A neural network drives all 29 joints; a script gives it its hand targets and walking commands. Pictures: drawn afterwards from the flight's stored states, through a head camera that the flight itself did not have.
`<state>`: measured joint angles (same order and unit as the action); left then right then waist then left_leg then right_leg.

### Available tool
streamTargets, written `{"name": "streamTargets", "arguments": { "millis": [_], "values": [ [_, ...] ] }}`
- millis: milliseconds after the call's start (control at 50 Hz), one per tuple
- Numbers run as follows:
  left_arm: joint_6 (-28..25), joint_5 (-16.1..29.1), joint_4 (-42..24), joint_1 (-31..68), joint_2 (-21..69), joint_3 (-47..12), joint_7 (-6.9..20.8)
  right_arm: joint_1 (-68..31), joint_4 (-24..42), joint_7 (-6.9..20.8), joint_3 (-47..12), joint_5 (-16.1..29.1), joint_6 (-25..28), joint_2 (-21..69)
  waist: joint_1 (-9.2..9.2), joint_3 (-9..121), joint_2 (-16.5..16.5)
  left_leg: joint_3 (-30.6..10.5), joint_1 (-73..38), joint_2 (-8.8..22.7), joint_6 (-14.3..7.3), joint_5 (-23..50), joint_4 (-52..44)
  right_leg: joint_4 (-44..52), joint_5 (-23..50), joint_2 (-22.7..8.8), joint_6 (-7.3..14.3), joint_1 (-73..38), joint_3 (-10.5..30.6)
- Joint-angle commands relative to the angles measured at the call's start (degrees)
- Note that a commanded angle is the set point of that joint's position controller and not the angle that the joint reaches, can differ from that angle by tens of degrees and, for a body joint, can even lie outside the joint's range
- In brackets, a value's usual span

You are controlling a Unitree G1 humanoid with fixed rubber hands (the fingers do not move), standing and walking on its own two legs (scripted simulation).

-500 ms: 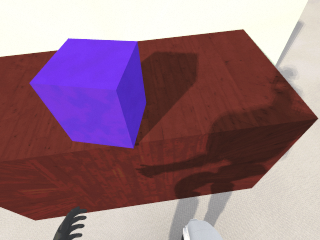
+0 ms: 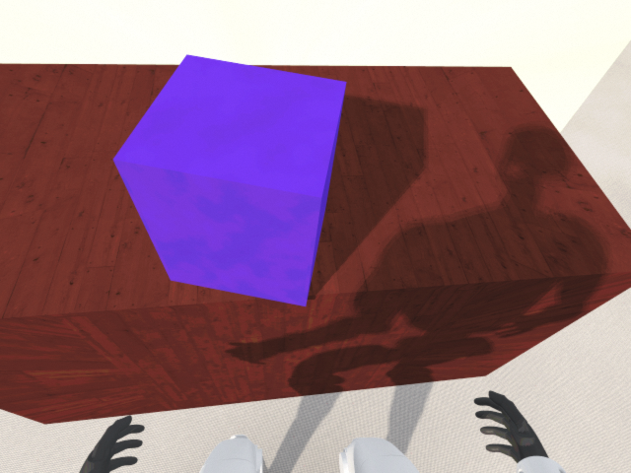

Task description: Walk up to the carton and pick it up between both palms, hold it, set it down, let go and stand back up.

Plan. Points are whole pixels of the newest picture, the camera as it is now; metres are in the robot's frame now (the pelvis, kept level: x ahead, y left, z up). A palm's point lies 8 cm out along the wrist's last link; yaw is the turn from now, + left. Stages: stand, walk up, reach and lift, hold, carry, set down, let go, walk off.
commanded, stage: walk up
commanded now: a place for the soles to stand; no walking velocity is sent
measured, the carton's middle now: (250, 189) +0.45 +0.09 +0.06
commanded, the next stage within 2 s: none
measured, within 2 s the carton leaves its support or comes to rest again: neither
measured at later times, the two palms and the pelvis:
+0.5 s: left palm out of the picture +0.13 +0.24 -0.07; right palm out of the picture +0.10 -0.29 -0.07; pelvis -0.01 -0.02 +0.01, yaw +1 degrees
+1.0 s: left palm out of the picture +0.04 +0.28 -0.08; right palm (519, 455) +0.13 -0.27 -0.08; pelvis +0.01 +0.00 +0.01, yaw +6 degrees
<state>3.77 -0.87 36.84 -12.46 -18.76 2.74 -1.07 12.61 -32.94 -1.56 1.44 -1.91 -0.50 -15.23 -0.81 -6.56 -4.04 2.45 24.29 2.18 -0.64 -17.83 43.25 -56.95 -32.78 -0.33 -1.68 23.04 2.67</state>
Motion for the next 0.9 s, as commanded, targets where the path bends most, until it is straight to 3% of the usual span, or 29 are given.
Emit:
{"name": "streamTargets", "arguments": {
  "millis": [0,20,40,60,80,100,120,140,160,180,220,240,260,300,320,380,400,440,520,620,660,720,740,780,800,820,840,860,880],
  "values": [
    [-1.77,-0.66,-4.48,-2.07,-2.59,0.99,0.92,5.37,3.49,-0.60,3.45,0.01,0.49,-10.93,-0.27,11.18,15.62,-19.07,-16.52,13.08,-9.29,25.45,-11.19,21.73,7.46,-0.52,1.59,-0.87,-0.36],
    [-2.23,-0.57,-3.76,-4.21,-3.39,1.40,1.12,2.96,3.50,-0.35,3.27,0.63,0.33,-11.81,1.86,12.05,13.96,-16.54,-11.04,12.16,-7.48,23.19,-9.24,30.51,17.27,-0.69,2.78,-8.81,-0.49],
    [-2.68,-0.72,-3.50,-5.27,-4.56,1.75,1.30,2.71,3.79,0.06,2.93,0.91,0.29,-10.93,2.70,13.75,11.53,-13.09,-4.09,10.33,-4.70,18.15,-7.88,32.17,22.97,-2.74,4.71,-16.56,2.54],
    [-2.78,-1.50,-3.29,-3.96,-7.53,2.66,1.40,2.95,4.96,0.33,2.39,1.52,0.68,-8.81,3.23,14.60,5.00,-9.52,3.44,7.65,-1.98,12.11,-4.26,31.68,24.67,-8.39,7.83,-21.35,11.66],
    [-2.69,0.17,-4.30,2.67,-10.06,2.64,1.59,2.68,4.66,0.35,1.45,2.71,0.36,-6.63,0.65,13.20,-0.71,-2.39,-1.36,0.51,1.14,-3.14,-4.58,32.65,19.25,-14.03,11.22,-10.36,17.77],
    [-2.64,1.37,-4.23,6.09,-9.11,2.12,1.90,2.79,3.86,-0.11,2.05,2.42,0.19,-7.01,-0.19,10.05,-1.38,-3.19,-10.74,0.44,0.00,-3.91,-7.16,30.49,16.96,-12.33,11.63,0.59,13.43],
    [-2.73,1.38,-4.55,7.32,-6.11,1.05,2.41,3.87,2.86,0.03,2.22,2.32,0.67,-8.57,-1.39,9.13,-1.18,-5.84,-12.19,2.79,-0.74,2.71,-11.19,27.96,17.41,-7.68,8.07,0.08,6.49],
    [-2.66,0.62,-4.73,5.42,-4.49,0.69,2.52,3.81,2.36,0.23,2.74,2.35,1.38,-11.32,0.00,9.81,1.71,-8.86,-9.41,4.93,-2.07,12.69,-11.60,24.90,23.73,-4.29,5.91,-6.35,2.29],
    [-2.75,-0.17,-4.78,2.87,-4.56,0.33,2.38,4.24,2.59,0.44,3.08,2.08,1.98,-12.24,1.03,13.02,2.70,-10.89,-8.95,7.22,-3.63,20.10,-11.07,22.52,28.75,-4.32,5.23,-10.90,2.63],
    [-2.77,0.12,-4.33,2.13,-5.11,0.31,2.41,3.62,2.72,0.56,3.04,1.84,2.22,-12.07,1.64,12.10,2.57,-11.30,-8.13,7.94,-4.33,20.69,-11.56,22.11,28.94,-4.49,5.23,-11.08,3.31],
    [-2.57,0.66,-3.78,2.05,-5.48,0.79,2.75,2.52,3.40,0.47,2.74,1.48,1.86,-10.88,2.02,10.44,2.78,-9.61,-6.20,6.68,-3.93,13.26,-11.70,25.75,24.79,-4.97,5.70,-10.36,4.62],
    [-2.37,0.79,-3.97,3.62,-5.96,0.97,2.77,3.75,3.20,0.47,2.59,1.71,1.62,-10.26,1.25,8.54,3.10,-8.10,-4.50,5.07,-3.12,10.59,-11.86,26.55,23.53,-5.69,6.11,-10.13,4.69],
    [-2.35,1.34,-3.95,4.23,-5.91,1.05,2.66,3.49,2.95,0.53,2.57,1.87,1.35,-9.69,1.44,7.88,0.72,-7.57,-4.57,3.87,-2.60,7.50,-11.23,28.19,21.04,-6.03,6.43,-8.26,6.12],
    [-2.28,1.68,-3.71,5.22,-6.11,1.05,2.57,4.67,2.69,0.51,2.65,1.56,1.03,-9.59,0.38,4.99,0.95,-6.13,-7.26,2.04,-1.37,2.34,-11.49,31.19,12.70,-6.54,6.63,-1.96,6.26],
    [-2.27,1.56,-4.23,5.69,-6.20,0.91,2.49,4.73,2.79,0.51,2.63,1.56,1.01,-9.60,0.08,2.80,-0.55,-7.04,-6.45,2.21,-1.59,1.27,-11.52,32.49,10.88,-6.39,6.64,-0.79,6.39],
    [-2.23,1.92,-3.62,5.33,-5.62,0.81,2.80,4.67,2.85,0.47,3.10,1.10,1.25,-10.14,0.13,0.84,2.43,-8.03,-7.69,2.16,-1.22,-3.67,-13.88,33.83,3.37,-5.86,6.12,3.62,5.98],
    [-2.29,1.71,-3.46,5.28,-5.46,0.84,2.97,4.50,2.71,0.40,3.31,1.10,1.63,-10.35,0.43,0.07,1.60,-10.01,-6.55,3.54,-1.76,-2.63,-15.61,32.53,6.74,-4.77,5.61,2.33,4.89],
    [-2.40,0.94,-3.76,3.73,-5.73,1.07,3.13,4.37,3.06,0.37,3.43,1.06,2.07,-11.38,0.75,0.03,3.09,-13.29,-3.86,5.80,-2.74,-2.87,-18.00,30.08,9.86,-4.00,5.01,-0.77,3.94],
    [-2.98,0.57,-3.61,2.93,-6.63,1.71,3.35,4.23,2.74,0.57,3.57,1.32,2.22,-11.45,1.11,4.71,3.94,-10.95,-4.27,4.52,-2.42,0.18,-16.63,29.93,14.68,-4.81,5.22,-5.33,4.67],
    [-2.47,0.33,-3.34,0.92,-5.81,1.50,3.57,3.72,2.74,0.52,3.94,1.00,1.81,-12.52,1.71,7.44,9.05,-13.01,-3.66,5.82,-3.02,-8.13,-18.71,29.70,9.44,-4.24,5.33,-6.72,3.86],
    [-2.57,0.35,-3.40,2.14,-6.91,1.80,3.39,4.36,2.88,0.42,3.59,1.05,1.72,-11.20,0.84,5.42,3.95,-11.44,-4.08,3.78,-2.29,-4.60,-15.68,32.17,8.67,-5.54,6.16,-4.53,4.78],
    [-2.65,0.52,-3.16,2.42,-7.06,1.50,3.26,5.45,2.49,0.40,3.24,1.24,2.02,-10.37,0.41,7.43,3.96,-8.33,-6.76,1.50,-1.49,1.84,-12.26,33.16,12.14,-7.18,6.96,-4.67,4.92],
    [-2.67,0.87,-3.12,2.53,-7.13,1.35,3.24,4.89,2.91,0.29,3.33,1.15,2.11,-10.40,0.69,6.73,1.33,-8.10,-8.17,1.55,-1.49,3.84,-11.51,32.77,14.14,-7.14,6.74,-2.73,4.36],
    [-2.34,0.89,-2.94,1.86,-7.29,1.32,3.26,5.40,3.06,0.26,3.57,1.07,2.03,-10.74,0.50,6.42,1.00,-8.83,-8.06,1.67,-1.63,3.02,-11.06,32.99,11.55,-7.01,6.48,-1.96,3.54],
    [-3.71,-2.20,-1.31,-8.78,-7.11,2.86,1.68,5.58,2.78,2.48,3.46,-1.52,0.54,-11.14,3.45,7.46,3.23,-4.29,0.45,-3.31,-1.26,-9.95,-0.78,39.06,-9.37,-13.09,9.88,-11.51,13.40],
    [-4.15,-3.28,-0.20,-10.76,-10.28,3.77,0.26,3.81,4.25,3.38,3.26,-2.37,-0.61,-8.95,4.33,2.04,1.15,-1.98,13.00,-2.85,-0.09,-12.42,6.38,43.33,-15.93,-21.58,14.33,-16.40,23.70],
    [-4.52,-3.63,-0.05,-11.22,-12.28,4.44,-0.86,1.89,5.50,3.91,3.23,-2.86,-1.39,-8.90,5.28,-1.51,0.86,-4.78,20.03,0.46,0.65,-12.18,12.00,45.11,-17.51,-26.47,17.37,-15.57,29.32],
    [-4.91,-4.07,0.58,-11.18,-11.93,4.36,-1.69,1.37,5.35,4.25,3.28,-2.60,-1.83,-8.71,5.39,-4.85,3.35,-6.63,22.07,2.27,1.00,-10.13,14.03,45.76,-14.07,-28.18,18.44,-14.45,29.47],
    [-5.43,-4.20,0.49,-9.89,-11.03,4.02,-2.11,3.14,4.87,4.36,3.05,-2.20,-1.93,-8.26,4.14,-5.34,2.23,-6.95,23.43,3.49,1.29,-8.06,14.31,44.91,-7.37,-27.90,18.56,-16.83,27.25]
  ]
}}
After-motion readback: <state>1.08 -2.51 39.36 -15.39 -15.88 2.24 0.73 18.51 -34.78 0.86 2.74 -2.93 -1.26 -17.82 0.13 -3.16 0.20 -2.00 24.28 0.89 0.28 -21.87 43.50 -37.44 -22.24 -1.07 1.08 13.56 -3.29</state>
